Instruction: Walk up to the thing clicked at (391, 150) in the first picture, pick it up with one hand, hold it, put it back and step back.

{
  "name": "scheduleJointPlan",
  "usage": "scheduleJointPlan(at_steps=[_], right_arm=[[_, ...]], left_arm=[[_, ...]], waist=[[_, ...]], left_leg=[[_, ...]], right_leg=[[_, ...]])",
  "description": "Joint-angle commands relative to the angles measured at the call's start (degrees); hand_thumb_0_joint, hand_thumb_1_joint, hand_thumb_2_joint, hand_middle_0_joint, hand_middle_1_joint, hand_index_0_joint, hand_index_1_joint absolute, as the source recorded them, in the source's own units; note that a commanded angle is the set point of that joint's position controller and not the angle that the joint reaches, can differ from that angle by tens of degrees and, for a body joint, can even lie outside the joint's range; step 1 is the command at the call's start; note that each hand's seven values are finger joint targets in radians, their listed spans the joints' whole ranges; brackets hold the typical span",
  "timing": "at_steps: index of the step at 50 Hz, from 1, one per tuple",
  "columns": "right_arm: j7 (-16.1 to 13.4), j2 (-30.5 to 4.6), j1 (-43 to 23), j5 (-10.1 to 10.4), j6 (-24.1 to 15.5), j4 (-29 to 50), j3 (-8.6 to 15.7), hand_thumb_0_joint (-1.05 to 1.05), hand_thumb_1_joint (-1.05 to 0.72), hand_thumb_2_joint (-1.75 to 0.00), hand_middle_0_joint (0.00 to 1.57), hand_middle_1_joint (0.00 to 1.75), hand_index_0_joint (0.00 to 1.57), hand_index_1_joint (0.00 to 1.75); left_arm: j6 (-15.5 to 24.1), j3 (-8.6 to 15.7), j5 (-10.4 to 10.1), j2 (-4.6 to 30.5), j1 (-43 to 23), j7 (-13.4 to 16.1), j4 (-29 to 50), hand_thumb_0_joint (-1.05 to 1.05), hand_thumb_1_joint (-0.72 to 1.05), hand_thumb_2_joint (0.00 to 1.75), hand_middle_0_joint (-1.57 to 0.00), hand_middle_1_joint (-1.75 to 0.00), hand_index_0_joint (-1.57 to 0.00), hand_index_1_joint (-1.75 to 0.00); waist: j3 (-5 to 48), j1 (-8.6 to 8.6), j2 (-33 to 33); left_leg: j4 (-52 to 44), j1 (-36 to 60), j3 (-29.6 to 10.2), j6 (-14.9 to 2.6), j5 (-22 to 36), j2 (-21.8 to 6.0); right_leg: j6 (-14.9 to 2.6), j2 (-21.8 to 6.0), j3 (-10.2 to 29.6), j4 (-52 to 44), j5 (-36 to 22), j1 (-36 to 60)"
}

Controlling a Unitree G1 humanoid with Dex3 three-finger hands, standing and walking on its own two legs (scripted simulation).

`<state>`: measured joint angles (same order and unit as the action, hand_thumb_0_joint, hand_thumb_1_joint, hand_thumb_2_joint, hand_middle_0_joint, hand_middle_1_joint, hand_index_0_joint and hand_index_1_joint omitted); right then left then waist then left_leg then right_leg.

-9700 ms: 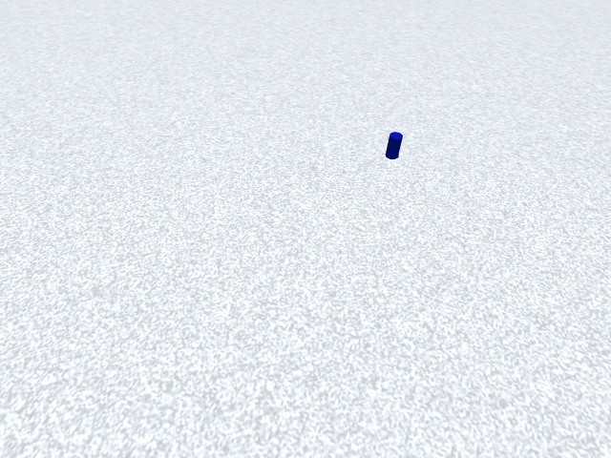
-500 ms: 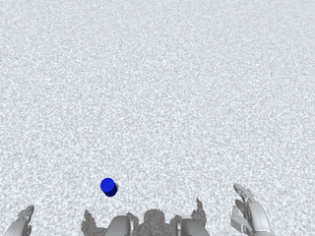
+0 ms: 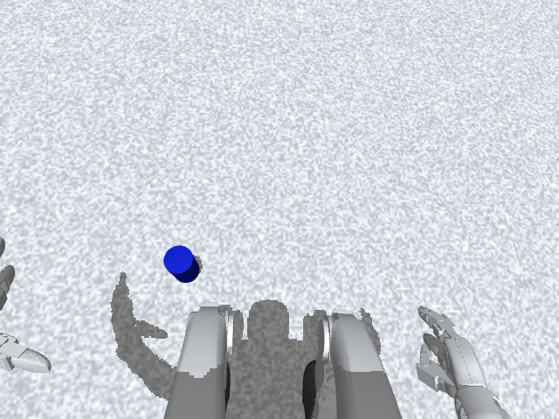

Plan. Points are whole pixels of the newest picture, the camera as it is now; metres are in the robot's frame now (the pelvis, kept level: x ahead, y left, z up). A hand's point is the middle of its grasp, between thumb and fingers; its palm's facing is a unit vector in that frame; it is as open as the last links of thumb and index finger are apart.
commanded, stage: go down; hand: left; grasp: from the side
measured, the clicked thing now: (182, 265) +0.41 +0.23 -0.48
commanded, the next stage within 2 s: approach in 1.60 s
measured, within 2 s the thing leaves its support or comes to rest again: neither
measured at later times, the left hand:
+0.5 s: hand (29, 285) +0.29 +0.39 -0.13, palm faces +0.21 -0.97 -0.16, open 17.2 cm
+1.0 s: hand (31, 278) +0.31 +0.40 -0.16, palm faces +0.19 -0.97 -0.12, open 17.4 cm
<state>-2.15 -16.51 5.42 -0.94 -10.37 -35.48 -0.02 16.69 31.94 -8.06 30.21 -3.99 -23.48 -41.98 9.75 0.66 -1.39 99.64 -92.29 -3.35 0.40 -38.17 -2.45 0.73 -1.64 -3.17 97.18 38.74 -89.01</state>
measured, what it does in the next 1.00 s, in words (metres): lowers itself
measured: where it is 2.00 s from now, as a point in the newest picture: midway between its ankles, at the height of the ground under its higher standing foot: outside the picture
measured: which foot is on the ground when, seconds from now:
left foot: down 0.00-1.00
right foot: down 0.00-1.00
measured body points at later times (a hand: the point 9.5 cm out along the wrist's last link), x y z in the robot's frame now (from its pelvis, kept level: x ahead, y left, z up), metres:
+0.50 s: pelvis -0.03 -0.01 -0.10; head +0.17 +0.04 +0.30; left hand +0.28 +0.44 -0.12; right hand +0.15 -0.28 -0.21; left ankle +0.05 +0.12 -0.51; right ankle +0.05 -0.13 -0.51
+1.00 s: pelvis -0.04 +0.00 -0.14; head +0.16 +0.06 +0.25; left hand +0.29 +0.46 -0.15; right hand +0.14 -0.27 -0.25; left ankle +0.05 +0.12 -0.51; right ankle +0.05 -0.13 -0.51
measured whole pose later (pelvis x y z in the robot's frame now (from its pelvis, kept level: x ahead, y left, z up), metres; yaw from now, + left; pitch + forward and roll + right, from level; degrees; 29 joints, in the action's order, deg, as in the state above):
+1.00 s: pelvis -0.04 +0.00 -0.14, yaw -4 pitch +32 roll -7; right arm -2.9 -19.5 3.5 -2.4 -11.2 -39.5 -4.2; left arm 22.9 46.6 -12.8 45.0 -22.8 -39.8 -55.7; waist 6.7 1.8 -2.3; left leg 126.4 -119.7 -6.7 0.3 -39.3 -2.5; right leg 0.9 -0.7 -4.5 122.5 39.5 -115.2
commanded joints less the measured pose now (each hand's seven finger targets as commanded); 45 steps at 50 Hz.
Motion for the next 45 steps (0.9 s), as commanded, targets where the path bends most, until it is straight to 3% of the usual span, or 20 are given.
scheduleJointPlan(at_steps=[1,8,15,17,19,24,31,34,37,42,45], right_arm=[[-0.84,-11.40,3.27,0.28,-2.32,4.86,4.34,0.00,-0.88,-0.90,0.20,0.30,0.20,0.30],[-1.31,-12.84,3.68,0.09,-2.21,2.90,3.62,0.00,-0.89,-0.90,0.20,0.30,0.20,0.30],[-1.46,-13.75,3.21,-0.15,-2.17,1.96,2.63,0.00,-0.89,-0.90,0.20,0.30,0.20,0.30],[-1.53,-14.14,3.58,-0.08,-2.10,1.60,2.41,0.00,-0.90,-0.90,0.20,0.30,0.20,0.30],[-1.55,-14.28,3.46,-0.14,-2.16,1.51,2.35,0.00,-0.90,-0.90,0.20,0.30,0.20,0.30],[-1.68,-14.82,4.07,-0.52,-2.46,0.66,1.94,0.00,-0.91,-0.91,0.20,0.30,0.20,0.30],[-1.85,-15.66,3.79,-0.78,-2.83,-0.25,1.62,0.00,-0.92,-0.91,0.20,0.30,0.20,0.30],[-1.81,-15.88,4.19,-0.93,-2.74,-0.63,1.38,0.00,-0.92,-0.91,0.20,0.30,0.20,0.30],[-1.92,-16.08,3.29,-0.88,-2.78,-0.32,1.43,0.00,-0.92,-0.91,0.20,0.30,0.20,0.30],[-1.92,-16.56,3.92,-0.90,-2.80,-0.65,1.10,0.00,-0.92,-0.91,0.20,0.30,0.20,0.30],[-1.90,-16.82,3.54,-0.83,-2.75,-0.40,1.19,0.00,-0.92,-0.91,0.20,0.30,0.20,0.30]], left_arm=[[6.05,9.07,-2.53,20.41,-5.29,-2.58,6.30,0.00,-0.52,0.11,-0.06,-0.13,-0.05,-0.13],[9.10,11.46,-3.32,24.86,-13.87,-6.42,3.31,0.00,-0.50,0.11,-0.06,-0.13,-0.06,-0.13],[9.98,14.47,-4.43,29.13,-16.72,-9.35,-1.38,0.00,-0.49,0.09,-0.06,-0.11,-0.06,-0.11],[9.93,15.79,-4.97,30.32,-15.75,-10.14,-3.00,0.00,-0.50,0.10,-0.06,-0.12,-0.06,-0.12],[10.18,16.28,-5.19,32.06,-18.26,-10.72,-2.26,0.00,-0.51,0.10,-0.06,-0.11,-0.05,-0.11],[10.34,17.88,-6.11,34.07,-19.52,-12.66,-3.12,0.00,-0.51,0.09,-0.06,-0.11,-0.05,-0.11],[10.45,18.53,-6.55,35.69,-22.69,-14.61,-3.70,0.00,-0.52,0.10,-0.05,-0.10,-0.05,-0.11],[10.52,19.27,-6.72,37.11,-22.94,-15.27,-3.53,0.00,-0.54,0.09,-0.05,-0.10,-0.05,-0.10],[10.21,18.44,-6.67,37.00,-24.02,-15.65,-3.83,0.00,-0.54,0.08,-0.06,-0.09,-0.05,-0.10],[9.89,19.25,-6.84,38.09,-24.82,-16.13,-2.57,0.00,-0.53,0.09,-0.05,-0.09,-0.04,-0.10],[9.68,19.32,-6.97,38.18,-25.41,-16.10,-2.90,0.00,-0.54,0.09,-0.05,-0.09,-0.04,-0.09]], waist=[[28.29,-2.52,7.28],[29.59,-1.64,10.86],[29.29,-2.26,10.26],[30.27,-2.91,10.57],[29.38,-2.34,9.54],[31.82,-2.40,9.93],[30.67,-1.82,11.42],[31.56,-2.37,11.89],[29.14,-2.03,12.61],[31.60,-1.91,13.88],[30.64,-2.03,14.28]], left_leg=[[-11.28,18.75,-0.46,-1.41,12.26,0.94],[-7.01,16.08,-1.90,-1.19,10.12,0.59],[-3.30,9.29,-1.45,-1.32,5.63,0.52],[-2.01,9.13,-1.28,-1.33,6.97,0.49],[-0.78,5.71,-0.84,-1.47,4.70,0.52],[3.20,4.47,0.16,-1.66,8.67,0.55],[5.25,3.25,-0.67,-1.46,7.35,0.19],[6.22,2.58,-0.49,-1.41,8.19,0.21],[5.72,1.06,-0.92,-1.43,3.58,-0.01],[7.10,3.17,-1.69,-1.13,7.75,0.11],[7.00,2.78,-2.40,-1.09,4.97,-0.05]], right_leg=[[-2.44,1.54,2.29,-9.42,-10.09,10.19],[-2.99,1.89,0.19,-2.58,-8.53,0.95],[-2.99,2.23,-0.36,1.50,-5.55,-2.19],[-3.07,2.29,-0.51,2.67,-6.38,-2.64],[-2.91,2.35,-0.48,3.04,-4.65,-2.53],[-2.89,2.44,-0.28,5.23,-7.42,-2.21],[-3.11,2.69,-1.48,8.86,-6.84,-7.07],[-3.17,2.73,-1.68,10.11,-7.41,-7.35],[-3.09,2.84,-2.02,10.56,-4.33,-9.79],[-3.27,2.61,-2.59,12.97,-7.41,-11.31],[-3.25,2.62,-2.74,13.77,-5.70,-13.44]])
